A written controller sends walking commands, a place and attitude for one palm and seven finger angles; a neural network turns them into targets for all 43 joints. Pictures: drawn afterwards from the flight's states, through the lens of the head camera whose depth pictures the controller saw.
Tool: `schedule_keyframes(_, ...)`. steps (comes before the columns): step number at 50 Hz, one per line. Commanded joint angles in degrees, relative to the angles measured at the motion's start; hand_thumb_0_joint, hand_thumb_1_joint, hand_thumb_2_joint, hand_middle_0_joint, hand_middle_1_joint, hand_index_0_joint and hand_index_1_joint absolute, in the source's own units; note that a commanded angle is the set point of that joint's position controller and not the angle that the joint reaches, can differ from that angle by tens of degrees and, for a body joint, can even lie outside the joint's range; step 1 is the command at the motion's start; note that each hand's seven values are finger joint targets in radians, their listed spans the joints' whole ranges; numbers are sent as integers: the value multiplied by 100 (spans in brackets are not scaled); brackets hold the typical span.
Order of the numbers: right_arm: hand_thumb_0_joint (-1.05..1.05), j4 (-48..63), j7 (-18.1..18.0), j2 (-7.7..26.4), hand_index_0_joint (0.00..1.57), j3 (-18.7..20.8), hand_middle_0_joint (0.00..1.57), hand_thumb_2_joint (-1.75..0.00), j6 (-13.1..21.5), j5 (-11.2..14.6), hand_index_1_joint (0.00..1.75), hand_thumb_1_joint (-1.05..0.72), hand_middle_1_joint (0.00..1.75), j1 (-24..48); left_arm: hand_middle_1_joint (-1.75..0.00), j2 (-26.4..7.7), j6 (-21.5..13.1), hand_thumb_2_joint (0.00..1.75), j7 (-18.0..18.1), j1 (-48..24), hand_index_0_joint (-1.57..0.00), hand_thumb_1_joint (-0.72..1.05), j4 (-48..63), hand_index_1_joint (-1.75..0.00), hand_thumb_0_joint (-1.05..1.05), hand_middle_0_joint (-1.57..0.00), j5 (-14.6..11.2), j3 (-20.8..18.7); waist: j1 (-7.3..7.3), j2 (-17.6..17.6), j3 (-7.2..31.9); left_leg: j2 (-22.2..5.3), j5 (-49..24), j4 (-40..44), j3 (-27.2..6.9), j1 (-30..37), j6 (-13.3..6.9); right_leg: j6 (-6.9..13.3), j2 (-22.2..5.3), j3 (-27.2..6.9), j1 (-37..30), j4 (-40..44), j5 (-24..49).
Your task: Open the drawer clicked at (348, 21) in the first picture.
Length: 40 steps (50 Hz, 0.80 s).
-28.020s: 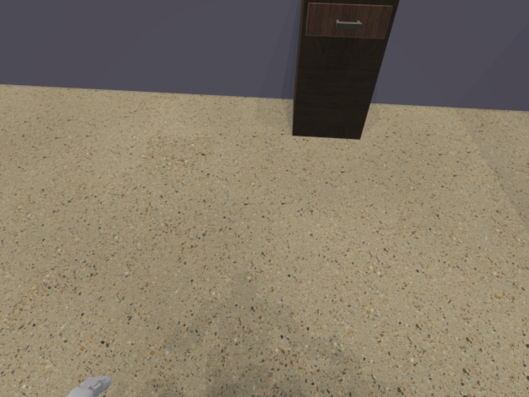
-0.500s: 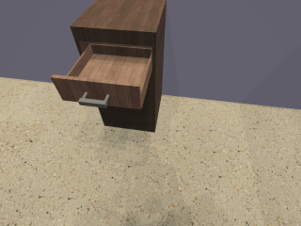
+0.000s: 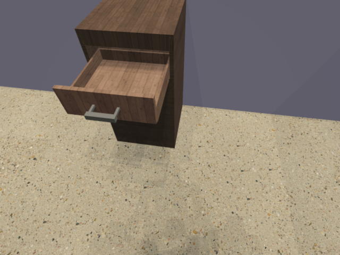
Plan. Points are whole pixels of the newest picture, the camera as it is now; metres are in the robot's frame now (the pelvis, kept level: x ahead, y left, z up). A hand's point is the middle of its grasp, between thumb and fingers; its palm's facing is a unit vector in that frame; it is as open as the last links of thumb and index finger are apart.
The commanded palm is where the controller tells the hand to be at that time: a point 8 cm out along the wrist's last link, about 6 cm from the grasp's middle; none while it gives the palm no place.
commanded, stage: stand and wait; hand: left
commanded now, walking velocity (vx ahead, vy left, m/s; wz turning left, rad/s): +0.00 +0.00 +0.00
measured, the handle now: (103, 112) +0.59 +0.29 -0.09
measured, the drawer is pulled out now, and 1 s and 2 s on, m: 0.30 0.30 0.30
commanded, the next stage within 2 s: none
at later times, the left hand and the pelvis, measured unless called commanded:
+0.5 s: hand out of the picture +0.06 +0.20 -0.17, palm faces +0.00 -0.96 -0.27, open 7.3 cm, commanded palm none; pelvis +0.01 -0.01 +0.00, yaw +0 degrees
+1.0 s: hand out of the picture +0.07 +0.21 -0.16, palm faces -0.01 -0.96 -0.28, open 7.3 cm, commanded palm none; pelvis +0.02 +0.00 +0.00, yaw +0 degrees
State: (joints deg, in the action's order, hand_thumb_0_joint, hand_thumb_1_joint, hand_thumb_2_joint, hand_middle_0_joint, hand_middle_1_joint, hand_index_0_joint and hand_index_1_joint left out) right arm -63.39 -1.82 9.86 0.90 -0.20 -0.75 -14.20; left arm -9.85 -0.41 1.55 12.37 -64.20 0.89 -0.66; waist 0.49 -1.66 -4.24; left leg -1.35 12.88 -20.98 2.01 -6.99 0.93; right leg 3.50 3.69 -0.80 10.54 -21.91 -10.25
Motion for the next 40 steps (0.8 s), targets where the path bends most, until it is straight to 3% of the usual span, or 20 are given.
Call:
schedule_keyframes(1,0,120,-54,629,20,96,20,-90,58,0,30,-90,30,-456,-30,-851,-84,90,54,203,-20,90,189,-30,0,-20,-26,-192,43,163,203,-410,-443,258,-395,41,-237,2,-795,-749,29,549,567)
schedule_keyframes(14,0,159,-63,758,20,127,20,-90,64,6,30,-90,30,-303,-30,-1010,-110,90,53,53,-20,90,234,-30,0,-20,-32,-233,34,191,260,-444,-637,262,-362,126,-199,-4,-807,-757,-115,543,1087)
schedule_keyframes(26,0,137,-53,895,20,116,20,-90,69,-6,30,-90,30,-236,-30,-1118,-105,90,39,-119,-20,90,259,-30,0,-20,-41,-235,41,57,308,-478,-702,346,-379,148,-186,-3,-819,-742,-237,562,1112)
schedule_keyframes(33,0,153,-49,993,20,134,20,-90,73,1,30,-90,30,-166,-30,-1200,-120,90,35,-164,-20,90,268,-30,0,-20,-41,-243,46,202,370,-480,-727,350,-389,202,-184,-19,-834,-754,-282,588,1184)
schedule_keyframes(36,0,144,-51,1012,20,131,20,-90,81,-2,30,-90,30,-134,-30,-1201,-116,90,34,-193,-20,90,266,-30,0,-20,-42,-232,49,55,412,-505,-827,365,-393,259,-188,-6,-834,-721,-283,550,1244)
schedule_keyframes(40,0,145,-47,1010,20,134,20,-90,76,0,30,-90,30,-94,-30,-1226,-111,90,30,-222,-20,90,257,-30,0,-20,-33,-240,46,108,288,-503,-744,407,-401,232,-187,-16,-830,-713,-211,590,1094)
